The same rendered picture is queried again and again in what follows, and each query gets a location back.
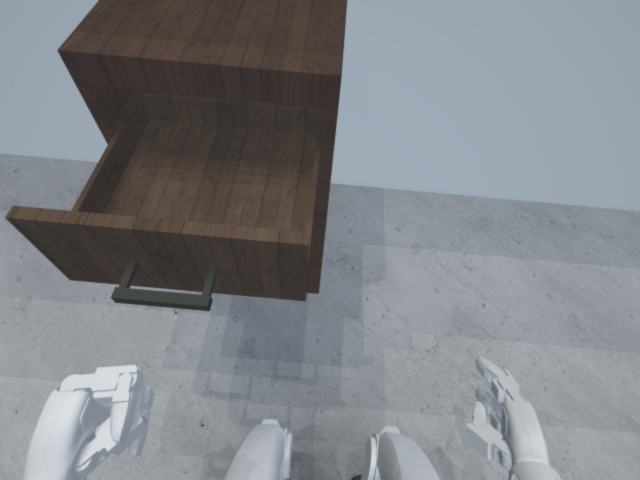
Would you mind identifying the cabinet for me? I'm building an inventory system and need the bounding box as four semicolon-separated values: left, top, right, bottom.
57;0;347;294

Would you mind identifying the robot right thigh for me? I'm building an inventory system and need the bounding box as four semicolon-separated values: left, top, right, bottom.
364;432;440;480

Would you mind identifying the left robot hand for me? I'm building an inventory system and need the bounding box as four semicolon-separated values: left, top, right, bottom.
23;365;155;480

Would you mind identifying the right robot hand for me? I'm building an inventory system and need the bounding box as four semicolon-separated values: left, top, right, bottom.
467;357;550;473

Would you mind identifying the drawer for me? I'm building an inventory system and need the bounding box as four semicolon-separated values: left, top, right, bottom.
5;92;325;301

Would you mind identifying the handle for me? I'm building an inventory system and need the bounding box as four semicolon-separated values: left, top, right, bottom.
111;259;218;311

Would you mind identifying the robot left thigh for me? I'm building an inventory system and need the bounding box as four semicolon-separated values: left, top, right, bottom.
221;424;293;480

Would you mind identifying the robot thigh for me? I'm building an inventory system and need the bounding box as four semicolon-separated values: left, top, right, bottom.
221;424;293;480
364;432;440;480

